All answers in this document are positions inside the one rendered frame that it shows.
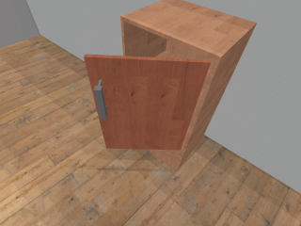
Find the handle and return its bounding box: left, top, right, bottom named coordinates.
left=94, top=79, right=108, bottom=120

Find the cupboard door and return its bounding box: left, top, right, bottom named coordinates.
left=84, top=54, right=211, bottom=151

